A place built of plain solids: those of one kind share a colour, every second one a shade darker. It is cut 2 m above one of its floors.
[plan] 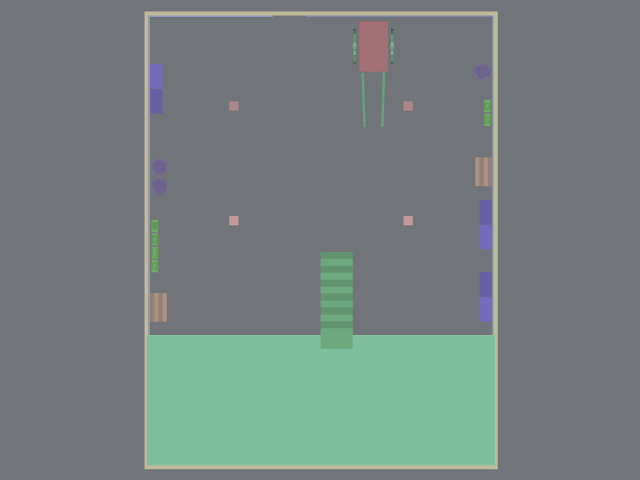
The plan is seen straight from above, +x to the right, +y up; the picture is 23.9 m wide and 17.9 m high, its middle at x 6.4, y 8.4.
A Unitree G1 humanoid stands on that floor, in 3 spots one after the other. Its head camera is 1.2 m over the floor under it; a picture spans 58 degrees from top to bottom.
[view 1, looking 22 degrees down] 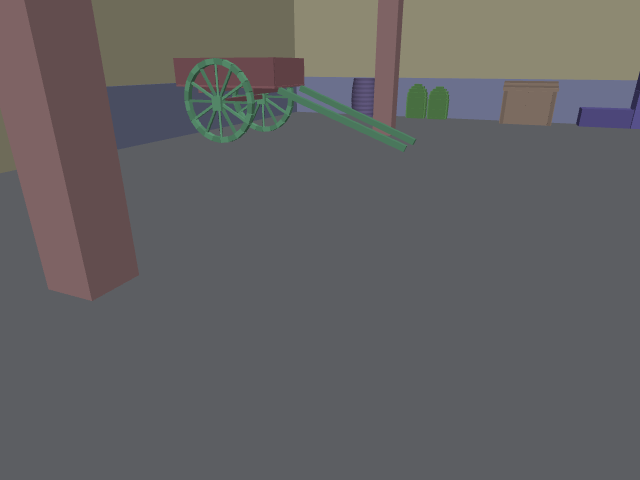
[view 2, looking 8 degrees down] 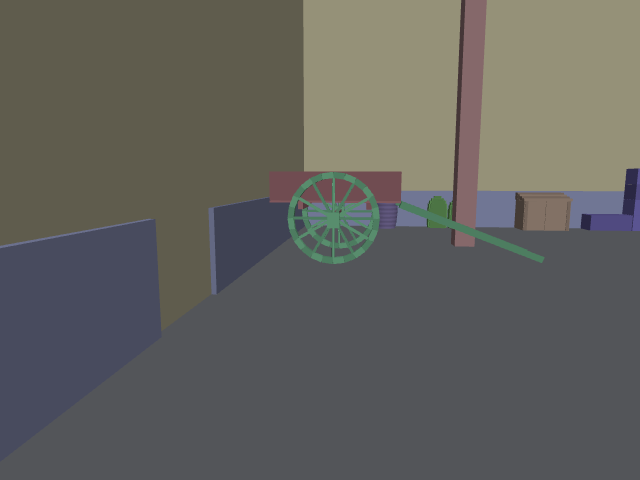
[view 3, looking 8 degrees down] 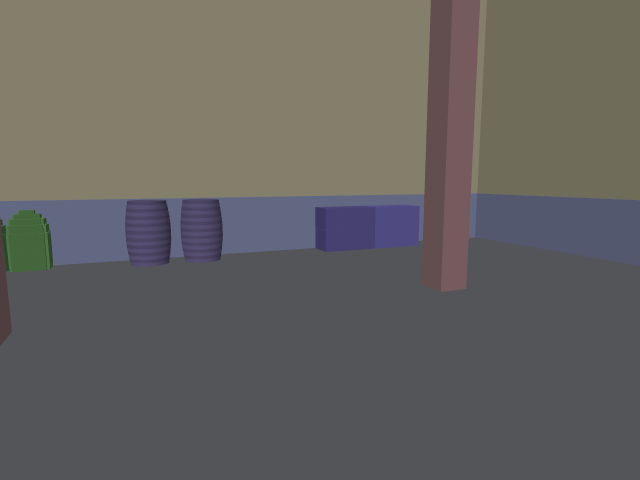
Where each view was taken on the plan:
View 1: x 1.59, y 11.26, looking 23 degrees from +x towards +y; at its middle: ground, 3.20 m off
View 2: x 1.59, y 15.17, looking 6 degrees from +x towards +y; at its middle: cart_rod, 6.17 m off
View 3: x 7.02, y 10.26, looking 157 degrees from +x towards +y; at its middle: bales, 7.40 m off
